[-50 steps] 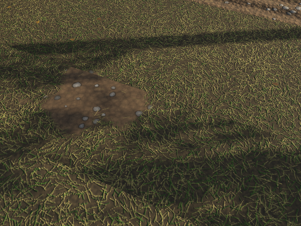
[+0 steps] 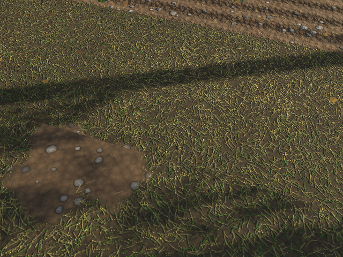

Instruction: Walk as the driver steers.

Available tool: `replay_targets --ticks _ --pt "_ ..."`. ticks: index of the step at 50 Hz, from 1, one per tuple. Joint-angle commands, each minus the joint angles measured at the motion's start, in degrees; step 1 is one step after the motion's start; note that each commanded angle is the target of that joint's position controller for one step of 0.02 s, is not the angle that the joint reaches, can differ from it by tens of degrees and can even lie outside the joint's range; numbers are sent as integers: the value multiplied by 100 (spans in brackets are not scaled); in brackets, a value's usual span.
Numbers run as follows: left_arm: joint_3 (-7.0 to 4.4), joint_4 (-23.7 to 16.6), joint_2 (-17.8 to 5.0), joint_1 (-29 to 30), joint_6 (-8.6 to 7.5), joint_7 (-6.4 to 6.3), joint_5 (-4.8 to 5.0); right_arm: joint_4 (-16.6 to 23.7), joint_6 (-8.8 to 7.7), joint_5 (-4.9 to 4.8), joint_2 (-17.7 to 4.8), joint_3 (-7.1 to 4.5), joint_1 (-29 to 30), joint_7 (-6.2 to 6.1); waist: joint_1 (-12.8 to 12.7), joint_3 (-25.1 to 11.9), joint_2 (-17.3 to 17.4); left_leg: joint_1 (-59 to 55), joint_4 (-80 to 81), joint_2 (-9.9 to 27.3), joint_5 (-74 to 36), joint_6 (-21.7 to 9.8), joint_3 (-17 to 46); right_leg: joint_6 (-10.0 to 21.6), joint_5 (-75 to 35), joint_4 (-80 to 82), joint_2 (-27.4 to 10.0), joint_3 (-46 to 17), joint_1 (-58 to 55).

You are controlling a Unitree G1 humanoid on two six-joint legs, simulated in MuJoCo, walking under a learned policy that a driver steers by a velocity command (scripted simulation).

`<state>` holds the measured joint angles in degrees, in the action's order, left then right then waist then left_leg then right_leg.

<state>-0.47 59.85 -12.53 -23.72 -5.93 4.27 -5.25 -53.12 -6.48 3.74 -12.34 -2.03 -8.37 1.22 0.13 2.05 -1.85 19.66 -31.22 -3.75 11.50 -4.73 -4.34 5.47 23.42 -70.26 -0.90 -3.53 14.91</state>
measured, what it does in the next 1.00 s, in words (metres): goes down, turning right: right foot 0.14 m lower, then left foot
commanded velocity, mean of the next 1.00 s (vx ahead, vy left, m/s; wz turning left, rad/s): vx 0.49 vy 0.00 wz -0.50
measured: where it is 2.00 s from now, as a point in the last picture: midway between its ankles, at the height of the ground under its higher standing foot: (278, 170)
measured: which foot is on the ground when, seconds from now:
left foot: down 0.00-0.50, up 0.52-0.84, down 0.86-1.00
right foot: up 0.00-0.48, down 0.50-0.88, up 0.90-1.00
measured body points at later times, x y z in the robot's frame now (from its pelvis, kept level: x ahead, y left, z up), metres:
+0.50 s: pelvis +0.33 -0.07 -0.11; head +0.35 -0.10 +0.34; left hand +0.58 +0.07 -0.21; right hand +0.10 -0.19 -0.24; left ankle +0.06 +0.09 -0.72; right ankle +0.44 -0.20 -0.85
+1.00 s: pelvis +0.66 -0.13 -0.14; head +0.69 -0.14 +0.31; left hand +0.88 +0.03 -0.27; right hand +0.62 -0.40 -0.27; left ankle +0.77 -0.08 -0.87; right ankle +0.55 -0.22 -0.78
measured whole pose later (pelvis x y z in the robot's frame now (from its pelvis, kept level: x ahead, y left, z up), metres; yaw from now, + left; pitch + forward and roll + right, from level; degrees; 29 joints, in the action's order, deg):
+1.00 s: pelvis +0.66 -0.13 -0.14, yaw -33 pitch +1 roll +0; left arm -2.6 49.1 -14.6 -14.1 -6.0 2.3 -5.1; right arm -49.5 -7.3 1.9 -13.8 1.5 -11.7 0.2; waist 0.4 1.9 -0.5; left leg 21.9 -32.4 1.5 11.4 -2.0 -4.9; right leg 2.8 23.7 -70.3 1.2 -3.8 28.5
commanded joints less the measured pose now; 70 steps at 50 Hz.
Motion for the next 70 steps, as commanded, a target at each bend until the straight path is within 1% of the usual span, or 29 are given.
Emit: replay_targets --ticks 1,5,7,10,12,18,22,24,26,27,28,29,30,31,33,35,39,41,43,44,45,46,47,49,51,54,61,67,70 --pt "43 -495 64 227 -39 -146 -48 -248 33 -6 198 117 -883 -117 152 114 142 -883 1991 1906 -570 -1171 1997 228 -854 -234 -748 -523 1751" --pt "-17 -761 -16 504 176 -44 24 -371 -157 106 -12 67 -987 -83 -19 280 275 -242 2494 1547 -692 -989 786 0 -1360 1050 -815 -255 1712" --pt "113 -891 285 478 137 38 -166 -474 -274 275 227 160 -1110 -201 -50 188 31 -513 1958 1403 -1035 -791 439 -33 -3096 1645 -936 -585 2201" --pt "74 -1202 42 1231 176 33 37 -738 -278 233 51 228 -1785 -125 267 128 301 -112 1525 1088 -678 -803 -145 -202 -5147 2880 -736 -72 1516" --pt "39 -1342 -149 1386 312 -10 5 -884 -260 274 175 310 -2264 -27 324 445 257 -492 1236 1410 -581 -902 146 -200 -5111 3011 -756 -160 1910" --pt "97 -1735 -52 2721 396 -2 -28 -1208 -119 124 133 433 -3375 -236 808 1006 117 -2250 440 1668 -368 -623 347 -179 -4468 4384 -840 84 2854" --pt "63 -1544 -254 2905 294 2 -66 -1229 40 -72 -174 319 -3398 -290 861 1007 -64 -2290 52 1572 -1218 -482 68 -225 -3431 4908 -670 456 1980" --pt "-59 -1237 -499 2236 198 -108 -26 -1252 125 37 -446 223 -3383 -241 526 592 -219 -2377 -929 1456 -2613 -316 -142 -152 -3212 5158 -410 721 886" --pt "-451 -595 -1356 -265 4 -211 112 -1100 129 453 -436 292 -3089 89 -491 -515 -340 10 -3215 1201 -2356 299 -477 589 -5307 4004 -342 709 -3142" --pt "-610 -137 -1856 -1862 77 -151 157 -1095 129 465 392 570 -4064 349 -548 -2703 -1276 1671 -5946 520 2312 972 -454 2205 -8286 2204 -1618 -884 -6717" --pt "-554 284 -1432 -2857 152 -93 227 -397 87 29 -354 383 -2516 517 -1580 -3028 -567 3409 -7489 47 3536 1105 125 2440 -6561 3140 -2157 -2497 -7483" --pt "-606 274 -1401 -2493 154 -228 190 -15 -60 -162 -419 308 -1189 483 -1664 -1692 -104 4498 -7448 342 3178 921 484 1940 -5032 3700 -1897 -2388 -6331" --pt "-516 -11 -1177 -1553 180 -270 205 258 -167 -155 -553 283 -607 375 -1361 -876 330 4198 -6882 799 2785 696 763 1629 -3857 4317 -1769 -2083 -4568" --pt "-364 -332 -860 -606 208 -252 146 399 -247 10 -799 194 -598 248 -777 -553 404 3432 -5950 1043 2471 557 893 1672 -4069 4607 -1707 -1882 -3026" --pt "-122 -791 -440 837 6 -175 202 406 -146 137 -262 274 -744 -25 224 256 367 1597 -3144 1354 1171 332 942 1593 -4166 5585 -1471 -1236 267" --pt "-224 -855 -835 1125 -132 -44 241 423 96 23 -4 397 -1122 -36 546 140 -64 293 -1863 1165 1098 432 616 1466 -3146 5910 -986 -969 1480" --pt "-415 -1005 -1139 983 -113 283 144 563 163 -114 -362 413 -515 26 313 141 32 -626 -401 677 -1571 339 439 1019 -1956 5555 -642 -1128 1728" --pt "-411 -1095 -1011 765 -92 254 77 590 43 -31 -811 256 -377 -2 305 34 61 -942 -526 566 -1435 189 361 747 -1760 4928 -427 -1134 1518" --pt "-333 -1427 -803 1104 -186 222 7 343 -143 -49 -1401 -13 -1547 -98 1017 -485 400 -2911 -908 765 -1567 -252 395 158 -2030 3476 153 -935 2274" --pt "-166 -1591 -77 528 -205 219 71 193 -187 -60 -1875 -101 -2608 -135 1077 -1724 1717 -4371 -213 2110 -2629 -1370 2132 -341 111 1569 1049 -178 2516" --pt "-152 -1570 62 -46 -211 157 174 208 -146 -84 -1709 35 -2892 -13 817 -2245 2375 -4735 961 3121 -1656 -2170 4637 -402 1626 -202 1022 -316 3404" --pt "-264 -1427 -423 380 -155 22 147 216 -184 -66 -1416 32 -2387 3 794 -753 1501 -3380 1431 2866 721 -1609 4553 -295 986 -795 562 -555 4036" --pt "-278 -1301 -573 444 -101 -176 109 444 -138 -210 -970 153 -1367 -11 462 -369 960 -2261 1659 2594 2218 -1162 3698 -192 315 -806 108 -396 3725" --pt "-171 -1249 -273 377 -29 -349 -49 543 -109 -236 -391 341 -773 -157 96 -447 645 -1353 1965 2380 1156 -944 2789 -213 -333 -274 -407 -354 2727" --pt "-97 -1412 -75 723 15 -245 -10 519 -157 -179 -295 334 -605 -335 15 -384 453 -1166 2253 2224 56 -790 1957 -341 -355 276 -590 -276 2313" --pt "-86 -1670 -140 1384 2 1 217 268 -265 -3 -440 239 -951 -425 251 -217 412 -1490 2448 1978 -1262 -815 698 -453 -1308 1226 -666 -10 2429" --pt "-153 -1820 -321 1291 226 140 88 -134 -268 201 -573 164 -1653 -85 172 148 553 -1926 2137 2254 -2332 -979 -179 -292 -2606 1586 -678 -139 2516" --pt "-228 -2192 -364 1842 166 53 60 -139 -164 145 -836 53 -1947 -128 484 390 672 -2100 1521 2043 -2222 -699 -583 -197 -1183 1928 -219 736 1682" --pt "-426 -2132 -690 1166 10 -69 208 -109 -34 -16 -1468 -166 -1447 -2 -226 198 675 -1498 25 1985 -3665 -615 -757 -22 -1171 3554 352 1155 -274"
Keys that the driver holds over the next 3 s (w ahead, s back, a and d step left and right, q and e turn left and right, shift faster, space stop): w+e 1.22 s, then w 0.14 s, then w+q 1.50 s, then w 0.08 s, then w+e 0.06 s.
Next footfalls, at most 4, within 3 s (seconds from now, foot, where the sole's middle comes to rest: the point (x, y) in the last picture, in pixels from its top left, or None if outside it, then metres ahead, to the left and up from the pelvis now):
0.50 right None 0.47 -0.21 -0.91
0.86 left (196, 199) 0.81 -0.09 -0.91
1.40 right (270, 203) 0.79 -0.44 -0.91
1.82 left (263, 154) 1.18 -0.51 -1.05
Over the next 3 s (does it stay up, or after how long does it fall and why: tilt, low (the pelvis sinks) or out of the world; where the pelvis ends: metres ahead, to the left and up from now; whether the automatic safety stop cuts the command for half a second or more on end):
stays up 1.52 -0.63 -0.27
